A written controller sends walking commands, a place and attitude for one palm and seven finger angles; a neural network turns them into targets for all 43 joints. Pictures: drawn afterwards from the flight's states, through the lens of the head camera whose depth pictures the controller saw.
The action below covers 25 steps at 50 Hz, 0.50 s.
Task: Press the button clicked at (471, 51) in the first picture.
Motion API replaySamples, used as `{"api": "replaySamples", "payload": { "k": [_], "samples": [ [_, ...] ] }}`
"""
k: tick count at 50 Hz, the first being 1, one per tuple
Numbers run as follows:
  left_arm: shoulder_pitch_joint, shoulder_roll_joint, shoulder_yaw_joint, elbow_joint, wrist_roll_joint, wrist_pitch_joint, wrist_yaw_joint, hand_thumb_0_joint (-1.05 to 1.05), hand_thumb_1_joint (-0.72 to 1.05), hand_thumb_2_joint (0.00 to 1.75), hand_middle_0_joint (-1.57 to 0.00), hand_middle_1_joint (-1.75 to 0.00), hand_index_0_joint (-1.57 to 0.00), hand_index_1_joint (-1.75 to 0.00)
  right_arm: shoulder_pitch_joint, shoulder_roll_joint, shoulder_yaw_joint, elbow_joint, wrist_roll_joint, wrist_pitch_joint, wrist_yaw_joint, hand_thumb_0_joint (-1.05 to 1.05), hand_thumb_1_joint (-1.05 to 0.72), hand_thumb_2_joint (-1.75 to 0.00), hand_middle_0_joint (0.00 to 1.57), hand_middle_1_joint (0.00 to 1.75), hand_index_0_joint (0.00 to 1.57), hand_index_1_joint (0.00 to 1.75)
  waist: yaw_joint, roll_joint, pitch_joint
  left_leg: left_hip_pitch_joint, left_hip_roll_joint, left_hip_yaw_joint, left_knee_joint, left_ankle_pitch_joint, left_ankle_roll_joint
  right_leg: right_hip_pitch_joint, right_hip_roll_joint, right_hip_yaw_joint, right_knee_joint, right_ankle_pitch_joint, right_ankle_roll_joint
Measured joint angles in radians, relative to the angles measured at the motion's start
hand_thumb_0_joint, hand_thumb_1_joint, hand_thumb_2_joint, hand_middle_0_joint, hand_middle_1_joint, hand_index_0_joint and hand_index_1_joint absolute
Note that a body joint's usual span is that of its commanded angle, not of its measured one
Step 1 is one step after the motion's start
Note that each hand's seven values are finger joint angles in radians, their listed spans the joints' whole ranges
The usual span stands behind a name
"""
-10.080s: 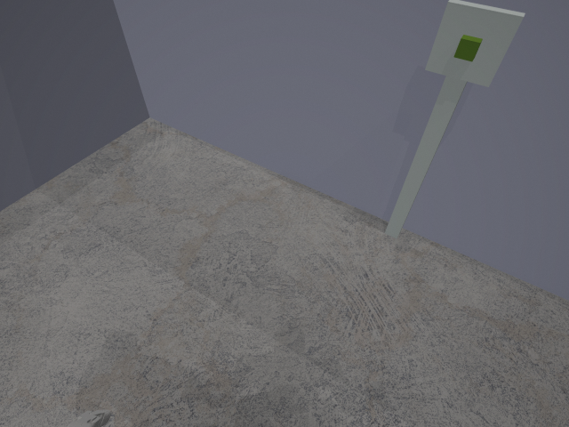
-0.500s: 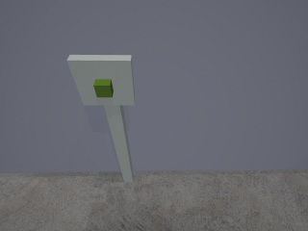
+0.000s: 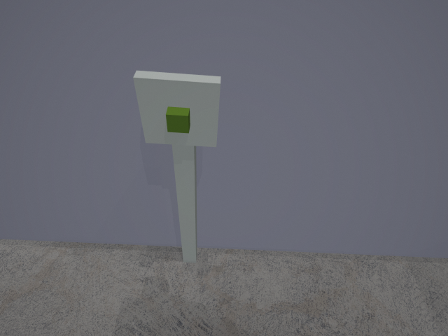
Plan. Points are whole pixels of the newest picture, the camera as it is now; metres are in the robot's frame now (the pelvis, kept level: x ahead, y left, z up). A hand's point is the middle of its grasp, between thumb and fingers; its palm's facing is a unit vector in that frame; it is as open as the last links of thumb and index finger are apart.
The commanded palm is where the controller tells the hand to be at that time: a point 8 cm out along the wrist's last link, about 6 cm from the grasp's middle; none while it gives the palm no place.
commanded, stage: come to a stop and stand still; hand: left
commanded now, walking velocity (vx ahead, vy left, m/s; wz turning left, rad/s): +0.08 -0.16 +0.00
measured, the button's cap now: (178, 119) +0.54 +0.14 +0.09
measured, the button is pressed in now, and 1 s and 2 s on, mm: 0 0 0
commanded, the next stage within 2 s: look again from close up in 0.40 s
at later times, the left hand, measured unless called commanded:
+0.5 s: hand out of the picture +0.01 +0.16 -0.18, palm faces +0.01 -0.98 -0.18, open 7.3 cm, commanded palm none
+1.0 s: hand out of the picture +0.00 +0.24 -0.16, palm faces -0.01 -0.96 -0.28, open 7.4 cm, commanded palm none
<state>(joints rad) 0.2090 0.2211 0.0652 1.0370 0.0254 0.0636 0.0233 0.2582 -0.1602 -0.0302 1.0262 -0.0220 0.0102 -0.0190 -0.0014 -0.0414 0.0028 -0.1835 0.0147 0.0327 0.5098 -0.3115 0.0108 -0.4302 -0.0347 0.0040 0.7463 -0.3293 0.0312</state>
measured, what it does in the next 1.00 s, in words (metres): steps on the spot: right foot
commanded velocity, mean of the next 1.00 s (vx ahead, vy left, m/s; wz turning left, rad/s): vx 0.00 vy -0.01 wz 0.00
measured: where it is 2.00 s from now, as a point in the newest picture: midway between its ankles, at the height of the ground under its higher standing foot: outside the picture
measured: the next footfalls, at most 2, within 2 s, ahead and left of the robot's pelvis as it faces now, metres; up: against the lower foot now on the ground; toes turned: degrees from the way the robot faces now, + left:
right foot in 0.24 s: +0.02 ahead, -0.12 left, +0.00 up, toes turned -4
right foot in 1.98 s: +0.21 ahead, -0.21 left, +0.00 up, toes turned -6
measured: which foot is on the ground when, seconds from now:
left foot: down 0.00-1.00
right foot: up 0.00-0.22, down 0.24-1.00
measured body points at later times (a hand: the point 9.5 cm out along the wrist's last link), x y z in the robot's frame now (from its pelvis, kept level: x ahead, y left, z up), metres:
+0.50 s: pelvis +0.00 -0.01 +0.00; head +0.01 +0.00 +0.45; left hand +0.01 +0.21 -0.16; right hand +0.01 -0.25 -0.15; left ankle -0.02 +0.11 -0.74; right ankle -0.02 -0.12 -0.74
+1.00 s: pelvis -0.03 +0.02 +0.01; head -0.05 +0.02 +0.46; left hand +0.00 +0.29 -0.14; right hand +0.00 -0.25 -0.14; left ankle -0.02 +0.11 -0.74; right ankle -0.02 -0.12 -0.74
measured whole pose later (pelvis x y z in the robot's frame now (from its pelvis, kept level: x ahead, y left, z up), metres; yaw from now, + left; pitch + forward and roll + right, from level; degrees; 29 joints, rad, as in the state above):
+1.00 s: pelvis -0.03 +0.02 +0.01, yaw -1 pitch -3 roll +0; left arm 0.25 0.26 0.00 1.07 0.02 -0.01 0.02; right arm 0.21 -0.25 -0.01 1.10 -0.01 -0.01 0.00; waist 0.00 0.00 0.01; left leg -0.17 -0.01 0.06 0.42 -0.21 0.03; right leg -0.16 -0.03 -0.04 0.40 -0.19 0.02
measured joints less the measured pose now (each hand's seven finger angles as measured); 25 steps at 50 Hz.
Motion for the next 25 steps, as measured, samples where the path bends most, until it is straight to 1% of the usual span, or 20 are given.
{"api": "replaySamples", "payload": {
  "k": [2, 5, 7, 9, 10, 11, 12, 13, 14, 16, 18, 20, 21, 25],
  "samples": [
    [0.029, 0.001, -0.001, 0.013, 0.001, -0.009, -0.009, 0.00, 0.91, 0.90, -0.20, -0.30, -0.20, -0.30, 0.015, 0.014, 0.011, 0.016, 0.002, -0.001, -0.003, 0.00, -0.91, -0.90, 0.20, 0.29, 0.20, 0.30, 0.006, 0.002, -0.016, 0.024, 0.000, -0.002, -0.064, 0.036, 0.004, 0.011, 0.017, 0.004, 0.074, 0.003, 0.005],
    [0.072, -0.005, -0.009, 0.034, -0.001, -0.022, -0.014, 0.00, 0.91, 0.90, -0.20, -0.30, -0.20, -0.30, 0.024, 0.024, 0.014, 0.036, 0.002, -0.006, -0.012, 0.01, -0.92, -0.90, 0.20, 0.29, 0.20, 0.30, 0.011, 0.003, -0.022, 0.045, -0.006, 0.006, -0.128, 0.070, 0.008, 0.060, 0.018, -0.010, 0.068, -0.011, 0.014],
    [0.090, -0.014, -0.017, 0.053, -0.003, -0.023, -0.014, 0.00, 0.91, 0.90, -0.20, -0.30, -0.19, -0.30, 0.025, 0.024, 0.012, 0.044, 0.002, -0.012, -0.014, 0.01, -0.92, -0.90, 0.20, 0.29, 0.20, 0.30, 0.005, 0.007, -0.014, 0.049, -0.009, 0.012, -0.142, 0.077, 0.009, 0.106, 0.013, -0.022, 0.008, -0.043, 0.016],
    [0.098, -0.026, -0.026, 0.071, -0.008, -0.024, -0.013, 0.00, 0.91, 0.90, -0.20, -0.30, -0.19, -0.30, 0.022, 0.024, 0.010, 0.053, 0.003, -0.015, -0.015, 0.01, -0.92, -0.90, 0.20, 0.29, 0.21, 0.30, -0.004, 0.012, -0.002, 0.044, -0.011, 0.017, -0.137, 0.075, 0.006, 0.158, 0.010, -0.032, -0.086, -0.051, 0.014],
    [0.099, -0.033, -0.030, 0.080, -0.010, -0.027, -0.012, 0.00, 0.91, 0.90, -0.20, -0.30, -0.19, -0.30, 0.022, 0.023, 0.010, 0.059, 0.005, -0.017, -0.016, 0.01, -0.92, -0.90, 0.20, 0.29, 0.21, 0.30, -0.007, 0.014, 0.005, 0.039, -0.013, 0.020, -0.127, 0.070, 0.004, 0.187, 0.008, -0.036, -0.149, -0.024, 0.012],
    [0.100, -0.038, -0.035, 0.086, -0.011, -0.033, -0.011, 0.00, 0.91, 0.90, -0.20, -0.30, -0.19, -0.30, 0.023, 0.023, 0.010, 0.065, 0.008, -0.018, -0.017, 0.01, -0.92, -0.90, 0.20, 0.29, 0.21, 0.30, -0.009, 0.014, 0.011, 0.032, -0.016, 0.023, -0.111, 0.062, 0.000, 0.219, 0.005, -0.039, -0.224, 0.034, 0.008],
    [0.105, -0.040, -0.045, 0.080, -0.009, -0.040, -0.008, 0.00, 0.90, 0.90, -0.20, -0.30, -0.19, -0.30, 0.025, 0.022, 0.014, 0.061, 0.010, -0.012, -0.015, 0.01, -0.91, -0.90, 0.20, 0.29, 0.21, 0.30, -0.008, 0.010, 0.019, 0.017, -0.019, 0.030, -0.083, 0.048, -0.005, 0.241, 0.002, -0.038, -0.277, 0.053, -0.014],
    [0.106, -0.050, -0.051, 0.070, -0.006, -0.044, -0.004, 0.00, 0.90, 0.90, -0.20, -0.30, -0.20, -0.30, 0.024, 0.015, 0.014, 0.053, 0.009, -0.005, -0.013, 0.01, -0.91, -0.90, 0.20, 0.29, 0.21, 0.30, -0.006, 0.028, 0.028, -0.004, -0.005, 0.031, -0.047, 0.031, -0.010, 0.234, 0.015, -0.041, -0.278, 0.048, -0.035],
    [0.111, -0.059, -0.055, 0.057, -0.003, -0.048, 0.001, 0.00, 0.90, 0.90, -0.20, -0.30, -0.20, -0.30, 0.026, 0.009, 0.013, 0.044, 0.007, -0.002, -0.012, 0.01, -0.91, -0.90, 0.20, 0.29, 0.21, 0.30, -0.010, 0.045, 0.034, -0.024, 0.011, 0.025, -0.016, 0.016, -0.014, 0.225, 0.030, -0.047, -0.270, 0.044, -0.046],
    [0.121, -0.072, -0.058, 0.034, 0.000, -0.060, 0.009, 0.00, 0.90, 0.90, -0.20, -0.30, -0.20, -0.30, 0.035, 0.004, 0.012, 0.034, 0.005, -0.002, -0.011, 0.01, -0.91, -0.90, 0.20, 0.29, 0.20, 0.30, -0.019, 0.062, 0.033, -0.055, 0.028, 0.005, 0.028, 0.001, -0.009, 0.214, 0.048, -0.063, -0.260, 0.039, -0.055],
    [0.125, -0.080, -0.060, 0.019, 0.000, -0.072, 0.013, 0.00, 0.90, 0.90, -0.20, -0.30, -0.20, -0.30, 0.043, 0.003, 0.011, 0.032, 0.005, -0.003, -0.011, 0.01, -0.91, -0.90, 0.20, 0.29, 0.20, 0.30, -0.018, 0.060, 0.029, -0.063, 0.037, -0.007, 0.050, -0.018, -0.011, 0.215, 0.057, -0.073, -0.254, 0.034, -0.058],
    [0.123, -0.084, -0.061, 0.012, -0.003, -0.077, 0.015, 0.00, 0.90, 0.90, -0.20, -0.30, -0.20, -0.30, 0.045, 0.003, 0.010, 0.037, 0.008, -0.006, -0.013, 0.01, -0.91, -0.90, 0.20, 0.29, 0.20, 0.30, -0.015, 0.048, 0.024, -0.051, 0.036, -0.010, 0.047, -0.022, -0.028, 0.223, 0.055, -0.075, -0.245, 0.025, -0.059],
    [0.120, -0.084, -0.061, 0.013, -0.002, -0.077, 0.018, 0.01, 0.91, 0.90, -0.20, -0.30, -0.20, -0.30, 0.043, 0.002, 0.010, 0.040, 0.010, -0.007, -0.015, 0.01, -0.91, -0.90, 0.20, 0.29, 0.20, 0.30, -0.013, 0.041, 0.021, -0.042, 0.033, -0.009, 0.043, -0.020, -0.030, 0.229, 0.052, -0.074, -0.243, 0.022, -0.058],
    [0.110, -0.068, -0.059, 0.012, -0.006, -0.075, 0.021, 0.01, 0.92, 0.90, -0.20, -0.30, -0.20, -0.30, 0.023, -0.003, 0.009, 0.043, 0.013, -0.014, -0.017, 0.01, -0.91, -0.90, 0.20, 0.29, 0.20, 0.30, -0.008, 0.030, 0.008, -0.015, 0.028, -0.002, 0.037, -0.019, -0.023, 0.250, 0.047, -0.067, -0.240, 0.020, -0.052]
  ]
}}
